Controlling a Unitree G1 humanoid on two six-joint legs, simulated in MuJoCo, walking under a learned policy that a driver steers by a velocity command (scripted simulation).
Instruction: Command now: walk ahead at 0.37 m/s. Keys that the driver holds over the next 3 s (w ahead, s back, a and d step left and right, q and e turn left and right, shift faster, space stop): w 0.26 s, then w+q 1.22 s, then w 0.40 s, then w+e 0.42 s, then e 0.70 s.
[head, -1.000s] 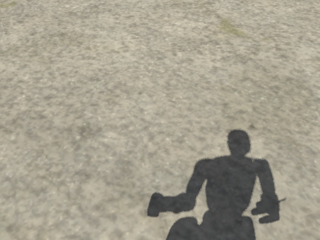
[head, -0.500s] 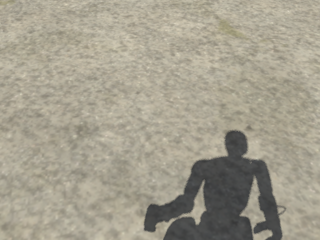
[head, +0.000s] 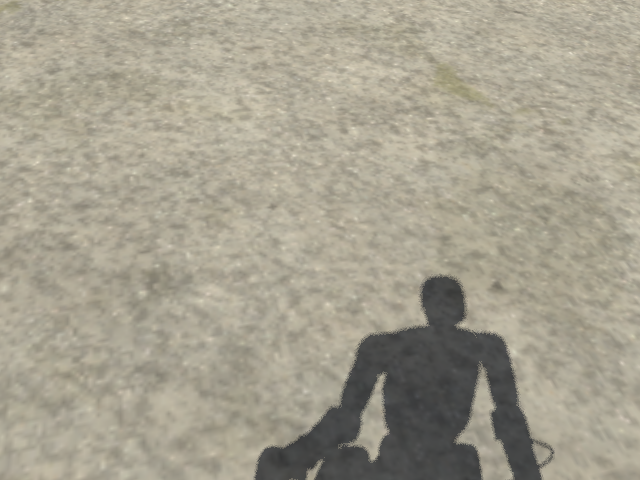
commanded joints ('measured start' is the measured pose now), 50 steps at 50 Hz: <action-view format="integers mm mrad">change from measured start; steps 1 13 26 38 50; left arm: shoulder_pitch -117 -452 -172 -84 -171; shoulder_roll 83 21 54 158 153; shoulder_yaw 20 -8 18 47 24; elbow -101 -202 -67 3 -132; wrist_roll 6 11 55 46 -10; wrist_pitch -55 -48 -77 -66 -100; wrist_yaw -11 -60 -51 -9 -36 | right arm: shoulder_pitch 56 192 70 -248 79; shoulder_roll -131 -153 -100 -63 -255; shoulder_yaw -11 2 -22 -13 -88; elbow -34 -23 -136 -314 -354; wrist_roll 0 1 28 10 -2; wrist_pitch -14 22 30 58 43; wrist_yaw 5 -34 -39 15 20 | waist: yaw -22 -71 25 74 -102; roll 133 137 -38 36 155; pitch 145 172 -20 109 -232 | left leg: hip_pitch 266 180 -364 -487 533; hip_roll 312 231 157 157 339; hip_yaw -475 -121 -155 -46 -745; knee -389 -443 712 230 -249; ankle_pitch -112 370 41 386 10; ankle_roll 144 123 -3 -23 329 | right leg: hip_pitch -524 -317 207 240 -524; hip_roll -98 -61 -287 -269 -38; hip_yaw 26 -101 159 -208 28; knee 160 -375 -781 -863 454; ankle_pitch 145 495 282 469 -63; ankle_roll -33 26 -137 -139 20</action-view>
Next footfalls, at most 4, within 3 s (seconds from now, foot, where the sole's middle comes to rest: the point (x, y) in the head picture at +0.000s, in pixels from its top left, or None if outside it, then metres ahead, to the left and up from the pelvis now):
0.40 right None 0.38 -0.14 -0.77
0.94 left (230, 442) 0.62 0.17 -0.77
1.44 right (257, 309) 0.97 0.12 -0.77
1.92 left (108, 303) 0.98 0.50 -0.77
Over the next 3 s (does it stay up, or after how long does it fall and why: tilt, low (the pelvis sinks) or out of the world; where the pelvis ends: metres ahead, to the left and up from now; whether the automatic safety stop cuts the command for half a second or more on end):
stays up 1.27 0.56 0.00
